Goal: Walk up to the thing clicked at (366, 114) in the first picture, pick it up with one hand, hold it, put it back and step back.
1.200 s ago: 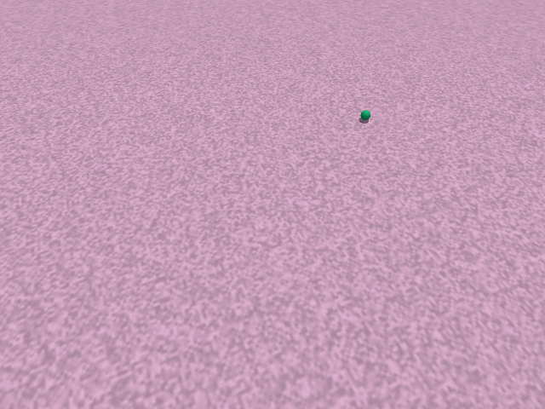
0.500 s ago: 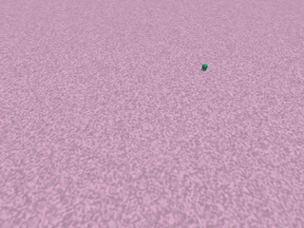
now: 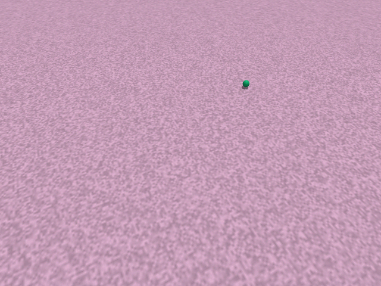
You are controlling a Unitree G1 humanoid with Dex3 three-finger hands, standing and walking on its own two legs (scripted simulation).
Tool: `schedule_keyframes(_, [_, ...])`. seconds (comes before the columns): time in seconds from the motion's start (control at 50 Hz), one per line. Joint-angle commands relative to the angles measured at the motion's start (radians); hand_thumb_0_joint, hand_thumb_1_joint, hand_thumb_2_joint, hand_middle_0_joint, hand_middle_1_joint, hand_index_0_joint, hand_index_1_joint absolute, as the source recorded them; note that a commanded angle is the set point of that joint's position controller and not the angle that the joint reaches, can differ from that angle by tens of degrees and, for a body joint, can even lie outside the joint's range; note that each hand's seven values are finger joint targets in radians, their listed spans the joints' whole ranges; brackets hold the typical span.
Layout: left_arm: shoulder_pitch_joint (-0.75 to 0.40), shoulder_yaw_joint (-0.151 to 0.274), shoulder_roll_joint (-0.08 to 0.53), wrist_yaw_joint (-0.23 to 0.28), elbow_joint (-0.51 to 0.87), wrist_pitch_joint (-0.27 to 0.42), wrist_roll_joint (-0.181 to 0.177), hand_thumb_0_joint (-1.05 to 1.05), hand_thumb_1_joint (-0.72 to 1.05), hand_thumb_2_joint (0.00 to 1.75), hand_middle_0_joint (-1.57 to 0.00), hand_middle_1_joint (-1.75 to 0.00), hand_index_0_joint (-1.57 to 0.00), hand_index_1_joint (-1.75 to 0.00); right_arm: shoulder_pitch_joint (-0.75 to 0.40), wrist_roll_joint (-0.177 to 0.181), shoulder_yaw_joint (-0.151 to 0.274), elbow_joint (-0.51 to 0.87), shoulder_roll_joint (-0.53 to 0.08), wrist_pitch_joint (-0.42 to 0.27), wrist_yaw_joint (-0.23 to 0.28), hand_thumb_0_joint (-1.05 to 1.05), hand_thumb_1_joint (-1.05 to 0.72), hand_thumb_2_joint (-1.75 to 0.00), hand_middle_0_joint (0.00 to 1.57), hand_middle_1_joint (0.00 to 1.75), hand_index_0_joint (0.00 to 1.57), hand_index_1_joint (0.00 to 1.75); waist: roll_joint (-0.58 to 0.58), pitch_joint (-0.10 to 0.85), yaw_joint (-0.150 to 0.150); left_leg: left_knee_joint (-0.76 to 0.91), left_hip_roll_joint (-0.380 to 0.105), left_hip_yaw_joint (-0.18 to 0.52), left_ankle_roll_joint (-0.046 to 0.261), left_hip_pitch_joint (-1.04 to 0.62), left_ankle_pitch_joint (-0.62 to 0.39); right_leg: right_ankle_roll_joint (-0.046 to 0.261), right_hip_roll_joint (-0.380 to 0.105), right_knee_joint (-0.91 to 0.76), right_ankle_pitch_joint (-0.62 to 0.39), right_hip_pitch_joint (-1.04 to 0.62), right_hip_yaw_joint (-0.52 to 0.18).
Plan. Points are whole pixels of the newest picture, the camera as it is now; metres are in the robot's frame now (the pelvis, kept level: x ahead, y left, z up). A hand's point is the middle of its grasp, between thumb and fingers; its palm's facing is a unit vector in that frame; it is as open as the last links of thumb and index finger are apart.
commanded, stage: walk up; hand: left
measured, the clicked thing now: (246, 83) +1.84 -0.49 -0.75
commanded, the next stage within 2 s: none
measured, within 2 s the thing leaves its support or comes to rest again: neither
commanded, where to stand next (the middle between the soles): +1.39 -0.58 m, yaw -23 degrees
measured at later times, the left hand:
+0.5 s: hand (131, 249) +0.24 +0.16 -0.15, palm faces -0.19 -0.92 -0.34, open 7.4 cm
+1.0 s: hand (184, 127) +0.66 +0.03 -0.13, palm faces -0.47 -0.80 -0.37, open 7.4 cm
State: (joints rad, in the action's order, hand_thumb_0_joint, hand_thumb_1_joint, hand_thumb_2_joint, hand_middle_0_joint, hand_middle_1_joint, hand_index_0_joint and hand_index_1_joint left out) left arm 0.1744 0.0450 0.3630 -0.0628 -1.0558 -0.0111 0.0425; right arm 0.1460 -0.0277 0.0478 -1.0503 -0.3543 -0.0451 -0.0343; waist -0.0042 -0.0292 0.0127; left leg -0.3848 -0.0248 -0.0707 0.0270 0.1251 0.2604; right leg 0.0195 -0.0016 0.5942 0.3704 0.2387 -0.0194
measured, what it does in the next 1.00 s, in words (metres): walks ahead, turning right: right foot, then left foot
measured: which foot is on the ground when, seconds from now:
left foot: down 0.00-0.26, up 0.28-0.60, down 0.62-1.00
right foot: up 0.00-0.22, down 0.24-0.64, up 0.66-1.00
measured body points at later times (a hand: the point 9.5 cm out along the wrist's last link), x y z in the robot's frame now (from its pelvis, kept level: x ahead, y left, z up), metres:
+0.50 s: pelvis +0.16 -0.10 -0.01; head +0.16 -0.11 +0.44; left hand +0.25 +0.21 -0.12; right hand +0.20 -0.44 -0.12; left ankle +0.28 +0.01 -0.71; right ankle +0.12 -0.22 -0.74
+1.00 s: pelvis +0.42 -0.16 -0.01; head +0.43 -0.17 +0.44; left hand +0.68 +0.07 -0.10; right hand +0.27 -0.47 -0.12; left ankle +0.37 -0.01 -0.74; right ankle +0.51 -0.35 -0.72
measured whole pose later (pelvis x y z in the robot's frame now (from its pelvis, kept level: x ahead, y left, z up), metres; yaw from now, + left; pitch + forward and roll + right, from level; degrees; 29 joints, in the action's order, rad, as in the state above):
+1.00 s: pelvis +0.42 -0.16 -0.01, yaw -22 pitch -1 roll +2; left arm 0.13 0.06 0.45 -0.11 -0.89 0.04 0.01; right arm 0.40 -0.01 0.07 -0.92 -0.44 -0.09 -0.06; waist -0.02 -0.06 -0.08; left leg -0.38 -0.07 -0.24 -0.03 -0.01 0.35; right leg 0.02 -0.09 0.63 0.11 0.53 0.01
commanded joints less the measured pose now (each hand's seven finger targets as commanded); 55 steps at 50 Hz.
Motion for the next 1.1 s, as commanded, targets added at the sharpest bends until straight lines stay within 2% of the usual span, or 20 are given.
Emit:
schedule_keyframes(0.0, [-0.185, 0.08, 0.26, -0.04, 0.192, 0.036, 0.002, 0.0, 0.9, 0.9, -0.2, -0.3, -0.2, -0.3, 0.047, -0.008, 0.119, 0.12, -0.37, -0.062, 0.032, 0.0, -0.9, -0.9, 0.2, 0.3, 0.2, 0.3, 0.03, -0.015, -0.068, 0.274, -0.432, 0.399, 0.201, -0.15, 0.416, 0.001, -0.145, 0.368, 0.02, 0.492, -0.115])
schedule_keyframes(0.2, [0.108, 0.116, 0.27, -0.065, 0.118, 0.043, -0.001, 0.0, 0.9, 0.9, -0.2, -0.3, -0.2, -0.3, -0.074, -0.021, 0.106, 0.177, -0.343, -0.045, 0.002, 0.0, -0.9, -0.9, 0.2, 0.3, 0.2, 0.3, -0.016, 0.031, 0.089, -0.14, -0.215, -0.086, 0.096, 0.211, 0.29, -0.002, -0.04, 0.004, -0.114, -0.153, 0.162])
schedule_keyframes(0.22, [0.235, 0.139, 0.324, -0.045, 0.084, 0.056, 0.001, 0.0, 0.9, 0.9, -0.2, -0.3, -0.2, -0.3, -0.045, -0.024, 0.081, 0.183, -0.283, -0.036, 0.0, 0.0, -0.9, -0.9, 0.2, 0.3, 0.2, 0.3, -0.214, 0.091, 0.149, -0.464, -0.119, -0.141, 0.069, 0.35, 0.203, 0.027, -0.005, -0.058, 0.013, -0.35, 0.115])
schedule_keyframes(0.24, [0.348, 0.164, 0.407, -0.018, 0.082, 0.061, 0.002, 0.0, 0.9, 0.9, -0.2, -0.3, -0.2, -0.3, -0.057, -0.012, 0.037, 0.224, -0.179, -0.038, -0.007, 0.0, -0.9, -0.9, 0.2, 0.3, 0.2, 0.3, -0.461, 0.041, 0.206, -0.804, -0.007, -0.107, 0.013, 0.587, 0.353, 0.083, -0.187, -0.259, 0.341, -0.353, -0.274])
schedule_keyframes(0.26, [0.268, 0.152, 0.464, -0.019, 0.131, 0.065, -0.019, 0.0, 0.9, 0.9, -0.2, -0.3, -0.2, -0.3, -0.097, 0.005, 0.053, 0.262, -0.255, -0.04, -0.008, 0.0, -0.9, -0.9, 0.2, 0.3, 0.2, 0.3, -0.342, 0.005, 0.145, -0.859, 0.001, 0.037, -0.013, 0.651, 0.316, 0.207, -0.381, -0.523, 0.581, -0.221, -0.741])
schedule_keyframes(0.28, [0.162, 0.151, 0.469, -0.015, 0.169, 0.068, -0.038, 0.0, 0.9, 0.9, -0.2, -0.3, -0.2, -0.3, -0.119, 0.008, 0.068, 0.247, -0.327, -0.044, -0.008, 0.0, -0.9, -0.9, 0.2, 0.3, 0.2, 0.3, -0.143, -0.069, 0.098, -0.863, -0.086, 0.101, -0.017, 0.644, 0.221, 0.25, -0.421, -0.533, 0.599, -0.146, -0.753])
schedule_keyframes(0.38, [0.034, 0.111, 0.362, -0.001, 0.218, 0.088, -0.037, 0.0, 0.9, 0.9, -0.2, -0.3, -0.2, -0.3, 0.066, 0.014, 0.077, 0.172, -0.314, -0.038, -0.036, 0.0, -0.9, -0.9, 0.2, 0.3, 0.2, 0.3, -0.157, -0.061, -0.008, -0.569, -0.128, 0.083, -0.017, 0.407, 0.079, 0.174, -0.232, -0.418, 0.234, 0.02, -0.283])
schedule_keyframes(0.52, [0.014, 0.102, 0.355, -0.005, 0.274, 0.105, -0.023, 0.0, 0.9, 0.9, -0.2, -0.3, -0.2, -0.3, 0.034, 0.003, 0.096, 0.235, -0.283, -0.044, -0.049, 0.0, -0.9, -0.9, 0.2, 0.3, 0.2, 0.3, -0.089, -0.041, -0.017, -0.291, -0.098, 0.015, -0.027, 0.206, -0.087, 0.166, -0.217, -0.376, 0.162, 0.136, -0.181])
schedule_keyframes(0.58, [0.004, 0.077, 0.295, -0.005, 0.283, 0.102, -0.018, 0.0, 0.9, 0.9, -0.2, -0.3, -0.2, -0.3, 0.243, -0.004, 0.128, 0.182, -0.313, -0.066, -0.029, 0.0, -0.9, -0.9, 0.2, 0.3, 0.2, 0.3, 0.071, 0.045, -0.134, -0.175, -0.034, -0.02, 0.002, -0.195, -0.017, 0.126, -0.128, -0.017, -0.014, 0.306, -0.072])
schedule_keyframes(0.6, [0.066, 0.056, 0.217, -0.003, 0.276, 0.102, -0.023, 0.0, 0.9, 0.9, -0.2, -0.3, -0.2, -0.3, 0.378, -0.017, 0.151, 0.152, -0.374, -0.078, -0.012, 0.0, -0.9, -0.9, 0.2, 0.3, 0.2, 0.3, 0.31, 0.123, -0.181, -0.047, -0.151, 0.17, 0.043, -0.349, 0.253, 0.088, -0.018, 0.365, -0.071, 0.418, 0.02])
schedule_keyframes(0.62, [0.084, 0.04, 0.171, 0.005, 0.285, 0.104, -0.035, 0.0, 0.9, 0.9, -0.2, -0.3, -0.2, -0.3, 0.392, -0.02, 0.153, 0.182, -0.425, -0.086, -0.001, 0.0, -0.9, -0.9, 0.2, 0.3, 0.2, 0.3, 0.359, 0.098, -0.166, 0.167, -0.392, 0.658, 0.109, -0.35, 0.5, 0.038, 0.105, 0.588, 0.118, 0.587, -0.03])
schedule_keyframes(0.64, [0.115, 0.044, 0.266, 0.016, 0.274, 0.103, -0.027, 0.0, 0.9, 0.9, -0.2, -0.3, -0.2, -0.3, 0.259, 0.019, 0.155, 0.219, -0.455, -0.085, -0.001, 0.0, -0.9, -0.9, 0.2, 0.3, 0.2, 0.3, 0.216, 0.091, -0.104, 0.276, -0.471, 0.826, 0.182, -0.219, 0.589, 0.055, 0.039, 0.68, 0.093, 0.555, -0.132])
schedule_keyframes(0.68, [0.12, 0.058, 0.319, 0.009, 0.226, 0.102, -0.042, 0.0, 0.9, 0.9, -0.2, -0.3, -0.2, -0.3, 0.119, 0.028, 0.119, 0.253, -0.374, -0.088, -0.002, 0.0, -0.9, -0.9, 0.2, 0.3, 0.2, 0.3, 0.082, -0.011, -0.027, 0.215, -0.391, 0.519, 0.161, -0.065, 0.448, 0.031, -0.058, 0.626, -0.045, 0.5, -0.129])
schedule_keyframes(0.74, [0.103, 0.064, 0.286, -0.017, 0.202, 0.087, -0.043, 0.0, 0.9, 0.9, -0.2, -0.3, -0.2, -0.3, 0.14, 0.02, 0.092, 0.234, -0.322, -0.099, 0.0, 0.0, -0.9, -0.9, 0.2, 0.3, 0.2, 0.3, 0.128, -0.051, -0.031, 0.216, -0.296, 0.223, 0.135, 0.046, 0.177, -0.005, -0.097, 0.472, -0.116, 0.407, -0.094])
schedule_keyframes(0.82, [-0.02, 0.053, 0.248, -0.039, 0.249, 0.079, -0.039, 0.0, 0.9, 0.9, -0.2, -0.3, -0.2, -0.3, 0.177, 0.012, 0.095, 0.233, -0.346, -0.101, -0.005, 0.0, -0.9, -0.9, 0.2, 0.3, 0.2, 0.3, 0.108, -0.046, -0.056, 0.217, -0.298, 0.093, 0.185, -0.039, -0.019, -0.028, -0.102, 0.244, -0.153, 0.409, -0.038])
schedule_keyframes(0.98, [-0.134, 0.056, 0.229, -0.048, 0.249, 0.074, -0.037, 0.0, 0.9, 0.9, -0.2, -0.3, -0.2, -0.3, 0.194, 0.015, 0.101, 0.226, -0.367, -0.067, 0.0, 0.0, -0.9, -0.9, 0.2, 0.3, 0.2, 0.3, 0.088, -0.01, -0.056, 0.088, -0.276, -0.031, 0.123, -0.049, -0.156, 0.025, -0.054, -0.022, -0.26, 0.152, 0.092])
schedule_keyframes(1.02, [0.033, 0.081, 0.268, -0.03, 0.199, 0.08, -0.032, 0.0, 0.9, 0.9, -0.2, -0.3, -0.2, -0.3, 0.188, 0.014, 0.086, 0.233, -0.337, -0.06, 0.005, 0.0, -0.9, -0.9, 0.2, 0.3, 0.2, 0.3, -0.024, 0.085, 0.048, -0.228, -0.216, -0.098, 0.08, 0.014, -0.339, 0.049, -0.005, -0.077, -0.234, -0.133, 0.11])
schedule_keyframes(1.04, [0.176, 0.107, 0.33, -0.012, 0.17, 0.088, -0.026, 0.0, 0.9, 0.9, -0.2, -0.3, -0.2, -0.3, 0.239, 0.017, 0.062, 0.241, -0.278, -0.059, 0.004, 0.0, -0.9, -0.9, 0.2, 0.3, 0.2, 0.3, -0.167, 0.183, 0.105, -0.503, -0.135, -0.113, 0.052, 0.169, -0.219, 0.071, -0.06, -0.119, -0.092, -0.362, -0.016])
schedule_keyframes(1.06, [0.24, 0.13, 0.419, 0.005, 0.185, 0.094, -0.026, 0.0, 0.9, 0.9, -0.2, -0.3, -0.2, -0.3, 0.281, 0.024, 0.032, 0.267, -0.2, -0.059, 0.001, 0.0, -0.9, -0.9, 0.2, 0.3, 0.2, 0.3, -0.358, 0.23, 0.107, -0.732, -0.014, -0.088, 0.012, 0.428, 0.227, 0.154, -0.316, -0.208, 0.013, -0.528, -0.46])
schedule_keyframes(1.08, [0.215, 0.132, 0.448, 0.011, 0.199, 0.092, -0.054, 0.0, 0.9, 0.9, -0.2, -0.3, -0.2, -0.3, 0.241, 0.031, 0.055, 0.251, -0.299, -0.054, 0.01, 0.0, -0.9, -0.9, 0.2, 0.3, 0.2, 0.3, -0.249, 0.2, 0.118, -0.839, -0.014, 0.032, -0.001, 0.531, 0.255, 0.258, -0.407, -0.307, 0.012, -0.487, -0.695])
